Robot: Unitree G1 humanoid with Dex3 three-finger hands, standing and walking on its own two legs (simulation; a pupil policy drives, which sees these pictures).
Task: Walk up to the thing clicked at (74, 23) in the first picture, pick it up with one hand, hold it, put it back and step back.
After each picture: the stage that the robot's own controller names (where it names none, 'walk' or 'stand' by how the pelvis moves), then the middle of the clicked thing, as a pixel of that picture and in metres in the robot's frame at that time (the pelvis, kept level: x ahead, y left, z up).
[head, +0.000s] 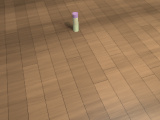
stand; (75, 22) +1.69 +0.12 -0.65
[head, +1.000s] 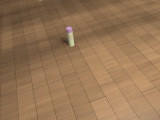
walk; (70, 36) +1.56 +0.28 -0.63
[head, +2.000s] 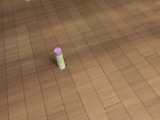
walk; (59, 58) +1.04 +0.34 -0.65
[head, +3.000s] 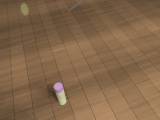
walk; (60, 94) +0.67 +0.25 -0.64
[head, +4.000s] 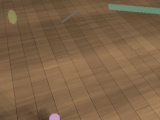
walk; out of the picture +0.44 +0.18 -0.63
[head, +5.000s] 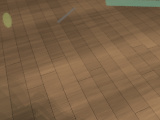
stand; out of the picture +0.37 +0.22 -0.65
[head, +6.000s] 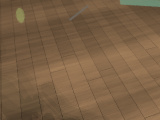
stand; out of the picture +0.36 +0.18 -0.65
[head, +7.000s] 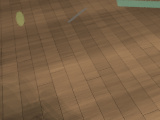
stand; out of the picture +0.39 +0.20 -0.66
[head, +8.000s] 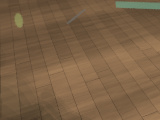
stand; out of the picture +0.38 +0.20 -0.66
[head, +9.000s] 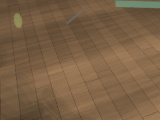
stand; out of the picture +0.37 +0.21 -0.66
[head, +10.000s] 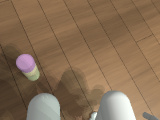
go down; (29, 69) +0.43 +0.22 -0.35
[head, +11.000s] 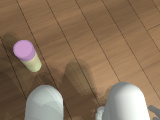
go down; (30, 58) +0.45 +0.22 -0.27
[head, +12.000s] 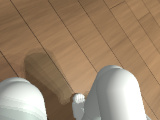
close in; out of the picture +0.45 +0.26 -0.17
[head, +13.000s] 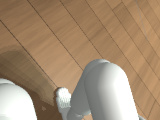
close; out of the picture +0.45 +0.27 -0.16
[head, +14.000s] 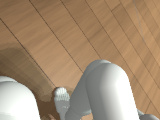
lift; out of the picture +0.43 +0.28 -0.17
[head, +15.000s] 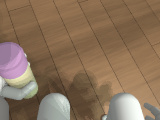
lift; (19, 76) +0.33 +0.21 -0.02
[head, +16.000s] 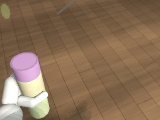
hold; (33, 89) +0.32 +0.18 +0.04
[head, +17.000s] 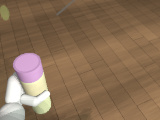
hold; (35, 87) +0.33 +0.17 +0.04
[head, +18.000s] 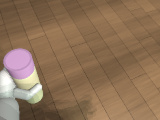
crouch; (27, 80) +0.36 +0.18 -0.02
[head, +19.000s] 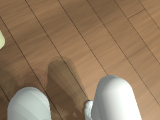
lower; out of the picture +0.51 +0.24 -0.04
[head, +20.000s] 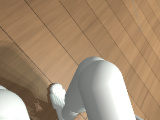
lower; out of the picture +0.48 +0.29 -0.17
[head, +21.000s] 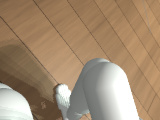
lower; out of the picture +0.47 +0.28 -0.17
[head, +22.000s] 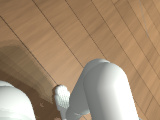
lower; out of the picture +0.46 +0.29 -0.17
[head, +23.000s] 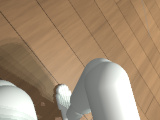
lower; out of the picture +0.47 +0.28 -0.17
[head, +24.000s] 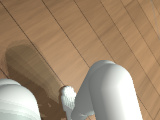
open; out of the picture +0.45 +0.26 -0.17
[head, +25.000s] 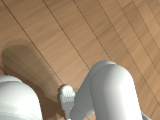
stand; out of the picture +0.44 +0.26 -0.17
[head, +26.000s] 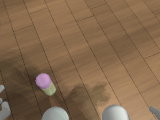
walk; (47, 85) +0.42 +0.20 -0.43
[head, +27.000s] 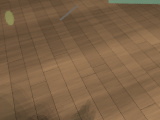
stand; out of the picture +0.38 +0.19 -0.60
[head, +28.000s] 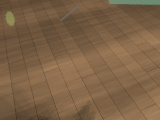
stand; out of the picture +0.38 +0.19 -0.60
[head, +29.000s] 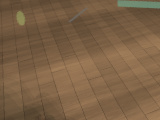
stand; out of the picture +0.39 +0.17 -0.64
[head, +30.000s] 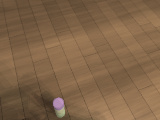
walk; (59, 108) +0.43 +0.14 -0.63
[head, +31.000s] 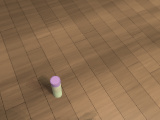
walk; (56, 87) +0.59 +0.19 -0.63
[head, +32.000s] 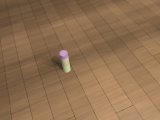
walk; (65, 61) +0.91 +0.24 -0.63
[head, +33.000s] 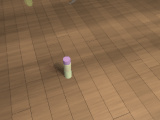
stand; (67, 67) +0.99 +0.18 -0.65
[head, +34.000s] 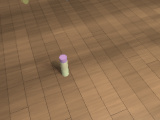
stand; (64, 65) +0.99 +0.20 -0.66
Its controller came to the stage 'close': yes
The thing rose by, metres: 0.69
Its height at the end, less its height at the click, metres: +0.00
